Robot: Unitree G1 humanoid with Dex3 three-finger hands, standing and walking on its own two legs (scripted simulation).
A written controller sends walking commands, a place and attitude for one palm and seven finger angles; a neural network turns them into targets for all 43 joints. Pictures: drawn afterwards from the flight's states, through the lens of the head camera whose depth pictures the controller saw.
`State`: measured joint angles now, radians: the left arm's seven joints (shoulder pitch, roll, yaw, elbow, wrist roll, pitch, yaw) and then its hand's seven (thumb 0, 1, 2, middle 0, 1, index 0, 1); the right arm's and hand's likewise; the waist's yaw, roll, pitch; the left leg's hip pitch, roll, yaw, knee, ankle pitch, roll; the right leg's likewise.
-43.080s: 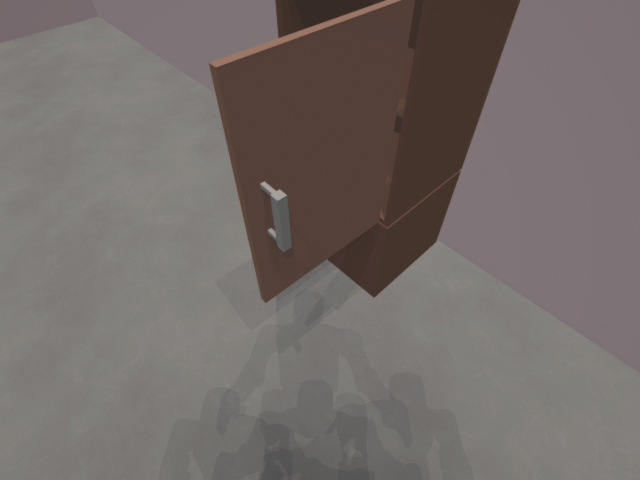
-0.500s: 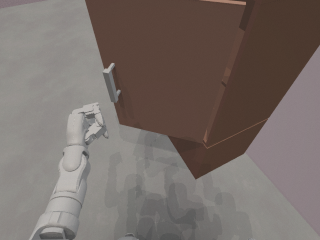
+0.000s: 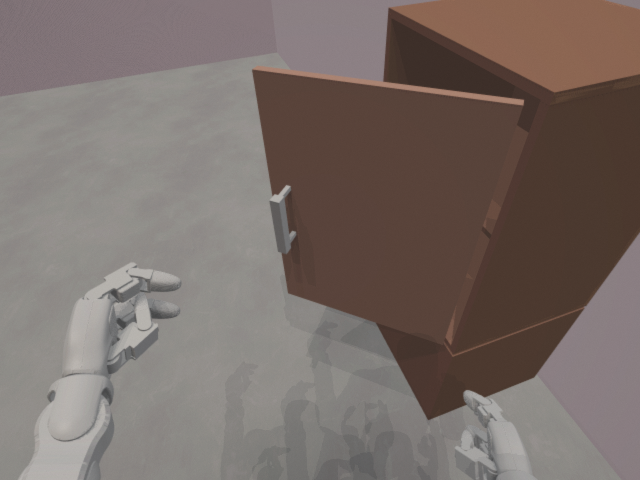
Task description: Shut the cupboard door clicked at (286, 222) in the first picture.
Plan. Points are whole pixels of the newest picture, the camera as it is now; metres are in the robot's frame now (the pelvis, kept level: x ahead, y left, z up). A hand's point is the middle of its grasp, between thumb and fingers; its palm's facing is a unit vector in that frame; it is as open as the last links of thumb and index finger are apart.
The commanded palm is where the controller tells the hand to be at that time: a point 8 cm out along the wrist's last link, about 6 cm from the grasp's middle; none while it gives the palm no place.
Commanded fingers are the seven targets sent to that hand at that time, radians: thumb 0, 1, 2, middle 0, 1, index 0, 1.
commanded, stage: draw the hand back to the body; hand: left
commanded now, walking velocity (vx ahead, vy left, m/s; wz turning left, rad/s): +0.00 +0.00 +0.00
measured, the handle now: (285, 219) +0.62 +0.15 -0.05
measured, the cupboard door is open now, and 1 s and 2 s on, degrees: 47 47 47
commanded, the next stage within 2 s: step back with the hand held close in 0.64 s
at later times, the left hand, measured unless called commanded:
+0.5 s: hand (67, 350) +0.19 +0.27 +0.15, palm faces +0.47 -0.79 -0.39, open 7.2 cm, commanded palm +0.14 +0.30 +0.18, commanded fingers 0.00 0.90 0.90 -0.20 -0.30 -0.20 -0.30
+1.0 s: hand (62, 345) +0.19 +0.28 +0.15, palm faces +0.38 -0.79 -0.48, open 7.4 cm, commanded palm +0.14 +0.31 +0.18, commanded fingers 0.00 0.90 0.90 -0.20 -0.30 -0.20 -0.30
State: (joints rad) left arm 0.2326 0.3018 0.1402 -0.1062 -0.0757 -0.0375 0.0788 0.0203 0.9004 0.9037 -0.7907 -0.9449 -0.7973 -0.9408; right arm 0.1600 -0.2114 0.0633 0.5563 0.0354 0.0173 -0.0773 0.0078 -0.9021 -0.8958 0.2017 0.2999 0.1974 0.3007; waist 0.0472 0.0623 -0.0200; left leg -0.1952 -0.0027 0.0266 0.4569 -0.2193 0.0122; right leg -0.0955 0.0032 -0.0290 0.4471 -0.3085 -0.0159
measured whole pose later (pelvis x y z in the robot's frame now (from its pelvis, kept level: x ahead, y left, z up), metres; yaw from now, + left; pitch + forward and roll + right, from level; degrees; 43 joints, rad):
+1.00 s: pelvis +0.00 +0.02 +0.00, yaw +0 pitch +0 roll -1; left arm 0.52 0.39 0.37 -0.38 -0.08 -0.14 0.10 0.02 0.89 0.90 -0.21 -0.30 -0.21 -0.30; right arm 0.18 -0.25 -0.01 0.60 0.02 0.01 -0.09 0.01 -0.90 -0.90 0.20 0.30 0.20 0.30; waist 0.02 0.07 -0.01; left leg -0.27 0.00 0.03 0.48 -0.22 0.03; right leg -0.15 0.00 -0.02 0.43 -0.28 0.01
